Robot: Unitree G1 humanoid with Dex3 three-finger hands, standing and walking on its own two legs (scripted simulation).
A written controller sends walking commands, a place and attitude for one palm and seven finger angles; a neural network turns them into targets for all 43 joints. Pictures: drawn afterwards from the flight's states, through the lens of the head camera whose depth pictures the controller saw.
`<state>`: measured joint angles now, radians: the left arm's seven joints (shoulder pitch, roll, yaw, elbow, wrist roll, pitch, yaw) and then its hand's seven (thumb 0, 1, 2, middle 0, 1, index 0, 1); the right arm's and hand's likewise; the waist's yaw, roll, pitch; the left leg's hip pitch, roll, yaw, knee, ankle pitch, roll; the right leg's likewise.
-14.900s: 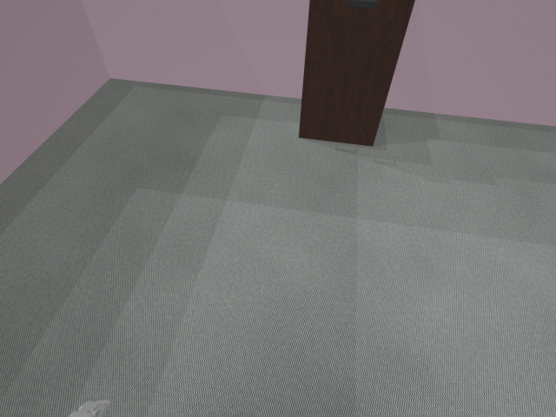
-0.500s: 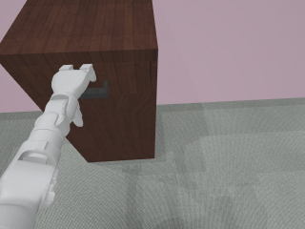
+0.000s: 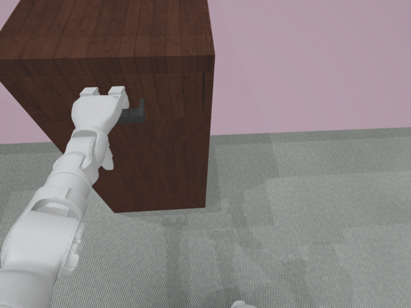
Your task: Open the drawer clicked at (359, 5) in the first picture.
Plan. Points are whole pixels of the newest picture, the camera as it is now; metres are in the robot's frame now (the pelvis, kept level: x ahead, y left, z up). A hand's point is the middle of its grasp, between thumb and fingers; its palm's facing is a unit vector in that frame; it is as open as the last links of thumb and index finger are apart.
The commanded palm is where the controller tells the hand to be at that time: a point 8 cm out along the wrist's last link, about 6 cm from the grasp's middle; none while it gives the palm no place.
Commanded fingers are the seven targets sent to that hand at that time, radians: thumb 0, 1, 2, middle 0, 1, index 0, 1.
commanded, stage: lower the fingers behind the handle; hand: left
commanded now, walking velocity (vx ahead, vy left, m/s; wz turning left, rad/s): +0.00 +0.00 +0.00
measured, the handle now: (116, 109) +0.54 +0.19 +0.02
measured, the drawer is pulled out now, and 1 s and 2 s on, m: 0.00 0.00 0.00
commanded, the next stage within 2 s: close the thumb around the handle in 0.84 s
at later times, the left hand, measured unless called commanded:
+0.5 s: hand (113, 136) +0.48 +0.19 +0.00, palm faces -0.03 -0.02 -1.00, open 13.8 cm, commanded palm +0.46 +0.19 +0.06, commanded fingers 0.00 -0.50 0.30 -0.30 -1.20 -0.30 -1.20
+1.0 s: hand (113, 135) +0.48 +0.19 +0.00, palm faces -0.04 -0.02 -1.00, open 13.8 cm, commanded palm +0.46 +0.19 +0.06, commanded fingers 0.00 -0.28 0.40 -0.32 -1.22 -0.32 -1.22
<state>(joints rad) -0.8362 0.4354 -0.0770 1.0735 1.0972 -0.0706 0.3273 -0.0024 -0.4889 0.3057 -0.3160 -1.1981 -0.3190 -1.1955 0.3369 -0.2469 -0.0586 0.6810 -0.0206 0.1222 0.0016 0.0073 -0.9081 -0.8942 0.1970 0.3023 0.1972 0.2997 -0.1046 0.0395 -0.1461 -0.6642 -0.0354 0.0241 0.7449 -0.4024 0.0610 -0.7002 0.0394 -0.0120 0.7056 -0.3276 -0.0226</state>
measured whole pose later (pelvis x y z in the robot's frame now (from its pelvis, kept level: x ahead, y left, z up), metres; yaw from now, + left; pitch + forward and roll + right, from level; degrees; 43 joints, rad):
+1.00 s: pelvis +0.00 -0.01 -0.01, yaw +0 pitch +21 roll -1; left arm -0.83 0.44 -0.07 1.10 1.11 -0.04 0.38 0.00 -0.48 0.31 -0.30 -1.20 -0.32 -1.20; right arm 0.35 -0.25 -0.06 0.69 -0.02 0.11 0.00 0.01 -0.91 -0.89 0.20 0.30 0.20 0.30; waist -0.12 0.05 -0.16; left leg -0.76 -0.02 0.02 0.83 -0.43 0.05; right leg -0.80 0.05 -0.02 0.78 -0.35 -0.03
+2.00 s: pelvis +0.01 +0.00 -0.01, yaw -2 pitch +21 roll -2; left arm -0.73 0.43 -0.05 0.99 1.08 -0.02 0.36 0.00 0.71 0.77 -0.30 -1.35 -0.35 -1.31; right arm 0.36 -0.25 -0.06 0.67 -0.02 0.14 0.00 0.01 -0.91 -0.89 0.20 0.30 0.20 0.30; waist -0.11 0.05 -0.16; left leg -0.71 -0.02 0.05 0.79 -0.44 0.06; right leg -0.75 0.06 0.01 0.74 -0.35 -0.02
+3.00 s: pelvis +0.01 +0.00 +0.00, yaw -2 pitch +16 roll -1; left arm -0.42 0.37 -0.08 0.70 1.07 0.00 0.41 0.01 0.72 0.79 -0.27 -1.35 -0.35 -1.30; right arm 0.33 -0.25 -0.08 0.69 0.00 0.13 0.01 0.01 -0.91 -0.89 0.20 0.30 0.20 0.30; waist -0.07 0.06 -0.15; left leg -0.60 -0.02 0.05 0.73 -0.42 0.06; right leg -0.65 0.06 0.02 0.70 -0.34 -0.02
